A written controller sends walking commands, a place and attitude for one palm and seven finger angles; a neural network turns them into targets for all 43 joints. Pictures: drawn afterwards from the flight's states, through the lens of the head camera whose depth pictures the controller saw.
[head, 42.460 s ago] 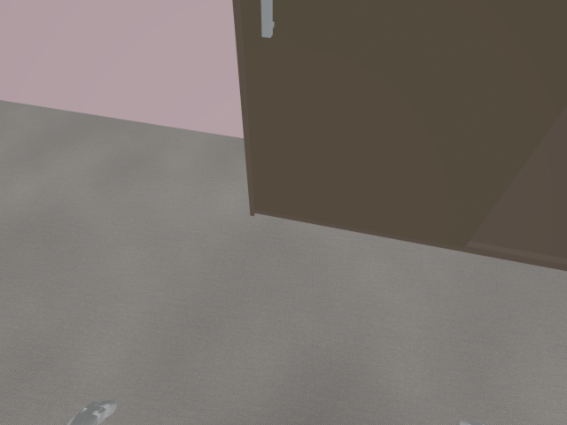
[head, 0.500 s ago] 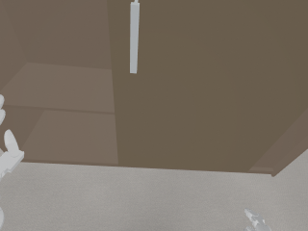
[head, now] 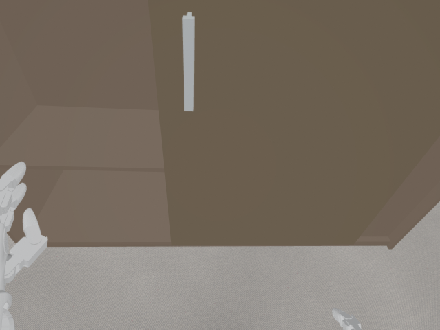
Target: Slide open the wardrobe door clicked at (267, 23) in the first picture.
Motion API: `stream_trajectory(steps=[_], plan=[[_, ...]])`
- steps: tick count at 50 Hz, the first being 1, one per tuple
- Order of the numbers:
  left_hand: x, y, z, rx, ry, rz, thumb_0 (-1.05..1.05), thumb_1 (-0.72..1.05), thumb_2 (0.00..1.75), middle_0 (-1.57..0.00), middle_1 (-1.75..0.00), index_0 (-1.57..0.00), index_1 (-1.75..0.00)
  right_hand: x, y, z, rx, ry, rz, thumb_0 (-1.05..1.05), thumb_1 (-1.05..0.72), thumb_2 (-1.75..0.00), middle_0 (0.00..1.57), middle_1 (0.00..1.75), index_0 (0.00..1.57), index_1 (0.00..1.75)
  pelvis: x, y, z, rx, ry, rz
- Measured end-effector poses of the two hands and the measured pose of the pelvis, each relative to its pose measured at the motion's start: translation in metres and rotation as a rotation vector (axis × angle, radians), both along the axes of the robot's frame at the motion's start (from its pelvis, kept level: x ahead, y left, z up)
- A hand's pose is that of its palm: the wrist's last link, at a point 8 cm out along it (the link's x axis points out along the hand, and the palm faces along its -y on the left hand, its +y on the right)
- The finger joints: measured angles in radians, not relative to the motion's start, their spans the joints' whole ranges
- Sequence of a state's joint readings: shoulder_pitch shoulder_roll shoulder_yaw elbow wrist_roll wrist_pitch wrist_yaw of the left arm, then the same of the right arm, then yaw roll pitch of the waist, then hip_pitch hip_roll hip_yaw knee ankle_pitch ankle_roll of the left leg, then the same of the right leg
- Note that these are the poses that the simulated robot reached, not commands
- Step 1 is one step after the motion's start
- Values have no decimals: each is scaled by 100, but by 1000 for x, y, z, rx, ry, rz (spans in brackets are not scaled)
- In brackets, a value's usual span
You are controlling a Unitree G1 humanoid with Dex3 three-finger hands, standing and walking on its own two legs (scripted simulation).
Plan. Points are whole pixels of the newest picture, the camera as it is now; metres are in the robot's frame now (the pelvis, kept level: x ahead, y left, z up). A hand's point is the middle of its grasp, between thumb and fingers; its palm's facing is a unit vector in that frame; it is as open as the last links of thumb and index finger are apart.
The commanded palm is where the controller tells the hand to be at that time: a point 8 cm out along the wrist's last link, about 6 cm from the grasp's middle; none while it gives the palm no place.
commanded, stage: let the arm hang, fingers relaxed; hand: left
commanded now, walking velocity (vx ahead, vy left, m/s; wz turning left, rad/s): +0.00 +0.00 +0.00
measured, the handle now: (189, 64) +0.66 +0.15 +0.20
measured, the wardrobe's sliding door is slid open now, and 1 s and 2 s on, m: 0.69 0.69 0.69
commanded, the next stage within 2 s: look to check the result in 1.18 s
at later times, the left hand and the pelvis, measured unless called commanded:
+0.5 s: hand out of the picture -0.06 +0.16 -0.18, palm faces -0.01 -0.99 -0.15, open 7.3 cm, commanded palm none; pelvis -0.05 -0.02 +0.00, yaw +3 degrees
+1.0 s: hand out of the picture -0.02 +0.23 -0.14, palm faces +0.04 -0.94 -0.34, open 7.4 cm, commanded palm none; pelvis -0.06 -0.03 +0.01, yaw +3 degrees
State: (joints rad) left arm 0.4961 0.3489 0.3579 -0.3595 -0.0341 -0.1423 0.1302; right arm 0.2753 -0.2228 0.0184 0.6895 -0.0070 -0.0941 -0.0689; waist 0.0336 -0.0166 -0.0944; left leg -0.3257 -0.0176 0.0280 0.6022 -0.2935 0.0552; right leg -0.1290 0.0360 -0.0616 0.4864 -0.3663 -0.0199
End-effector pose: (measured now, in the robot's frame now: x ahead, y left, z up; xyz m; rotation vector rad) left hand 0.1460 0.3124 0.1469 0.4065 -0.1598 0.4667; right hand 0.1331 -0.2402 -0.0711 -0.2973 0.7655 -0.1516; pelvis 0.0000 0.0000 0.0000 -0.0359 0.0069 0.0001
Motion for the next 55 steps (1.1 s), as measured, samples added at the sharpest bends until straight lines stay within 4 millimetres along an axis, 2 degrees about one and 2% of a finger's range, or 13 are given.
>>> stream_trajectory(steps=[5, 7, 10, 12, 15, 20, 25, 28, 31, 35, 42, 48, 55], plan=[[23, -4, -3, -2, -23, -65, 2, 89, 90, -21, -30, -21, -31, 6, -3, 15, -36, -57, 1, 1, -90, -90, 21, 30, 20, 30, -4, 5, 1, 17, -12, -4], [41, -5, -32, -22, 136, -107, 1, 90, 90, -21, -30, -20, -30, 6, -6, 11, -24, -26, 24, 1, -90, -90, 21, 29, 20, 30, -12, 9, 3, 10, 2, 19], [46, -15, -104, -110, 497, -141, 1, 90, 90, -20, -30, -20, -30, -5, -13, 0, -18, 34, 15, 0, -90, -90, 21, 30, 20, 30, -25, 12, 4, 0, 13, 37], [30, -29, -154, -173, 716, -163, 1, 91, 90, -20, -30, -20, -30, -20, -17, -7, -12, 77, -1, 0, -90, -90, 21, 29, 20, 30, -32, 10, 3, 4, 8, 33], [-16, -55, -220, -278, 981, -179, 1, 91, 90, -20, -30, -20, -30, -50, -24, -18, -4, 164, -24, 0, -90, -90, 21, 29, 20, 30, -40, 2, 0, 24, -5, 19], [-122, -96, -286, -439, 1305, -130, 1, 91, 90, -20, -30, -20, -30, -104, -42, -40, 5, 352, -65, 0, -90, -90, 21, 30, 20, 30, -51, -15, -6, 41, -19, 24], [-210, -102, -297, -549, 1510, 0, 1, 92, 90, -21, -30, -20, -30, -151, -50, -48, -10, 535, -102, 0, -90, -90, 21, 29, 20, 30, -54, -18, -3, 5, -15, 61], [-235, -93, -297, -570, 1560, 64, 1, 92, 90, -21, -30, -20, -30, -171, -47, -48, -17, 599, -113, 0, -90, -90, 21, 29, 20, 30, -56, -17, 0, 7, -23, 67], [-244, -80, -291, -561, 1570, 109, 1, 92, 90, -21, -30, -20, -30, -179, -41, -48, -7, 624, -108, 0, -90, -90, 21, 29, 20, 30, -59, -16, 4, 10, -25, 65], [-240, -62, -280, -520, 1535, 151, 1, 91, 90, -20, -30, -20, -30, -173, -35, -51, 15, 610, -88, 0, -90, -90, 21, 29, 20, 30, -63, -16, 8, 18, -26, 67], [-212, -41, -261, -435, 1437, 171, 1, 91, 90, -20, -30, -20, -30, -135, -39, -54, 45, 501, -57, 0, -90, -90, 21, 29, 20, 30, -64, -20, 10, 27, -33, 66], [-180, -41, -253, -396, 1371, 140, 0, 91, 90, -20, -30, -20, -30, -108, -52, -48, 38, 426, -49, 0, -90, -90, 21, 29, 20, 30, -60, -24, 12, 31, -35, 59], [-147, -53, -254, -390, 1337, 86, 0, 91, 90, -20, -30, -20, -30, -98, -72, -39, 0, 427, -60, 0, -90, -90, 21, 29, 20, 30, -51, -30, 13, 34, -31, 55]])
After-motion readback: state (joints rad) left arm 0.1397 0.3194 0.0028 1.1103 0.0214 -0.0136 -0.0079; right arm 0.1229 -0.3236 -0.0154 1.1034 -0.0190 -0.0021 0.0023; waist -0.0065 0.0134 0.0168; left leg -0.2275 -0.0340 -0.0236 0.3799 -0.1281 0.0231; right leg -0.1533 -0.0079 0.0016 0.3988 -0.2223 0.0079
